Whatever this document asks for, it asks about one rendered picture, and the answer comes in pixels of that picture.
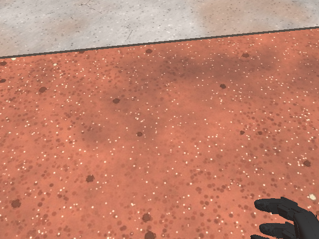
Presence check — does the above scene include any right robot hand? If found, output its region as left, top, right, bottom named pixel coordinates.
left=250, top=196, right=319, bottom=239

